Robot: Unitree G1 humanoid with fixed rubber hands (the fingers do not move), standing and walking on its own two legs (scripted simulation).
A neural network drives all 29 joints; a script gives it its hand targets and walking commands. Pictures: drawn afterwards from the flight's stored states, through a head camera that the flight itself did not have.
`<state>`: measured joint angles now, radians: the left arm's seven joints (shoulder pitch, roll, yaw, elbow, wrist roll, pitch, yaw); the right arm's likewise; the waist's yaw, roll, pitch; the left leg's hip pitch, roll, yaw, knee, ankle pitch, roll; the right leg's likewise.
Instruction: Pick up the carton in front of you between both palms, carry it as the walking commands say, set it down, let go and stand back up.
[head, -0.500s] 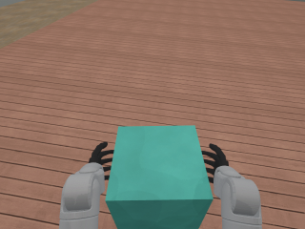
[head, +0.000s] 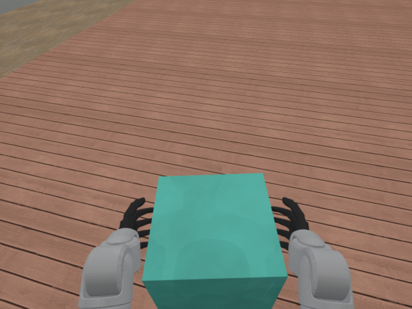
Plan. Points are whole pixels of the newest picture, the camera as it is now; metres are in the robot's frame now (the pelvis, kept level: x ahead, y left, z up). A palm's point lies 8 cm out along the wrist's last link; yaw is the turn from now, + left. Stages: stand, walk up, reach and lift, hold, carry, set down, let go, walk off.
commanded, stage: carry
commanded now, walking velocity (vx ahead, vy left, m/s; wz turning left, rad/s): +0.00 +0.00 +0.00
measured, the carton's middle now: (213, 250) +0.28 +0.01 -0.03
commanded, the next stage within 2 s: none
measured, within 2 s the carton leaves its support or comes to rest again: neither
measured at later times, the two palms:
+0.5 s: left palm (150, 140) +0.50 +0.16 +0.08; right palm (275, 143) +0.49 -0.13 +0.08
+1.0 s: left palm (158, 140) +0.51 +0.15 +0.07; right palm (279, 144) +0.50 -0.15 +0.07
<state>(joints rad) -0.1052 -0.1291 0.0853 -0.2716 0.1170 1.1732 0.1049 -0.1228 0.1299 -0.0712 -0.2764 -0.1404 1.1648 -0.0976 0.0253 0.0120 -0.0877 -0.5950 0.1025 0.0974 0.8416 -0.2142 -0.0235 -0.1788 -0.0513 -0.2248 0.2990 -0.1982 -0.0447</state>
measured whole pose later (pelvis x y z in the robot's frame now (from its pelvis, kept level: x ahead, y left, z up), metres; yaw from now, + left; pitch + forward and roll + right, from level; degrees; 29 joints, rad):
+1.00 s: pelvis +0.24 +0.02 -0.02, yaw -3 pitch +3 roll +0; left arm -0.18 -0.14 0.10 -0.28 0.14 1.24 0.10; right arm -0.18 0.14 -0.10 -0.28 -0.14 1.21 -0.10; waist 0.00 -0.01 -0.12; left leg -0.33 0.06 0.19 0.59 -0.30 0.02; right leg -0.17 -0.06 -0.15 0.55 -0.42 0.01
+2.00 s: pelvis +0.18 +0.01 -0.02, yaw -3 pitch +2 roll +0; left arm -0.24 -0.15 0.19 0.24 0.27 0.69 0.03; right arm -0.25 0.15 -0.19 0.25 -0.27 0.67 -0.03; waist 0.00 0.00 -0.09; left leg -0.37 0.07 0.17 0.50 -0.16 0.02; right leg -0.24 -0.04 -0.16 0.53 -0.32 -0.02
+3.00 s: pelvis +0.17 +0.04 -0.01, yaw -12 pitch -8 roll +0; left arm -0.26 -0.15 0.22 0.25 0.30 0.73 0.01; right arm -0.28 0.16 -0.24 0.32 -0.28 0.68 0.00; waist 0.01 -0.03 0.02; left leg -0.12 -0.02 0.00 0.39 -0.14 0.01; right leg -0.05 0.01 0.07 0.42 -0.24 0.00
